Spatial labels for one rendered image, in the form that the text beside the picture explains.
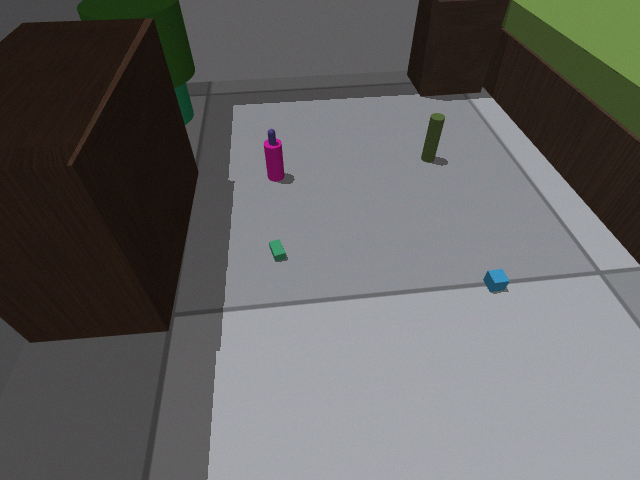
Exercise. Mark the bed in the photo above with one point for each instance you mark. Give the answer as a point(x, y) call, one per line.
point(567, 72)

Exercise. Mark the potted plant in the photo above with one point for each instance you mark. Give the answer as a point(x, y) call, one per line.
point(171, 30)

